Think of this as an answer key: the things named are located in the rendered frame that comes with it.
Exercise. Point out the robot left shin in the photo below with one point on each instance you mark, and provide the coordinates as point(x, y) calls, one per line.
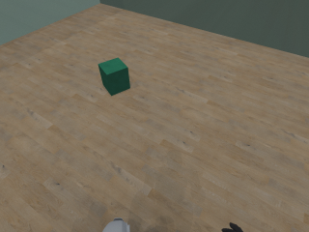
point(118, 218)

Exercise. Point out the robot left thigh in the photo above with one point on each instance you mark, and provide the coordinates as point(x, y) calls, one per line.
point(117, 226)

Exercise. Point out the robot right hand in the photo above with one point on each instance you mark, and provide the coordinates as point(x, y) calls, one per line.
point(234, 227)

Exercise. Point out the carton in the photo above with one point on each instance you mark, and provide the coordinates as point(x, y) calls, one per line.
point(114, 75)

